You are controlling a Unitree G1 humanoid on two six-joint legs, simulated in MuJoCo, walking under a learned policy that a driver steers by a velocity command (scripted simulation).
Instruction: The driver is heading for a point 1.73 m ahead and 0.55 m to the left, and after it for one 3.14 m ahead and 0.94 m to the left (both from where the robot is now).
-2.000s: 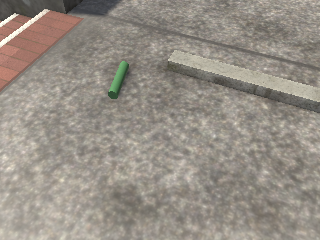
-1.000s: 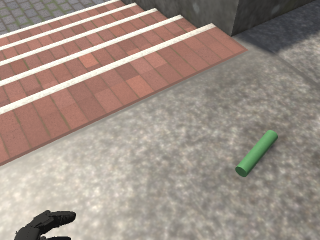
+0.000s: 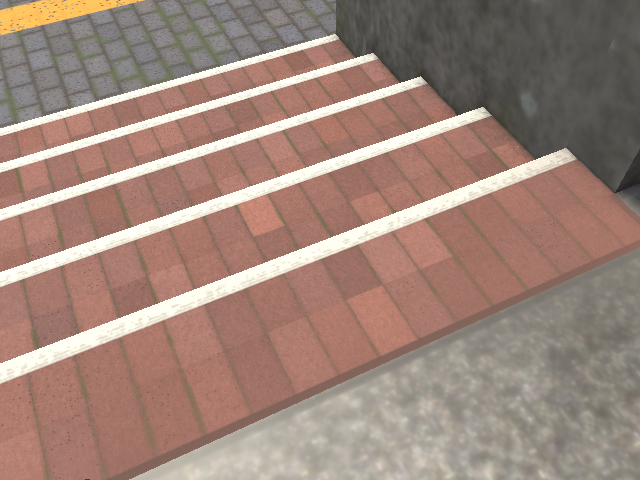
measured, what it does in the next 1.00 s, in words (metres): walks ahead, turning left: left foot, then left foot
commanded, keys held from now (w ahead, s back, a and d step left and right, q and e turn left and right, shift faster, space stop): e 0.12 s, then q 0.88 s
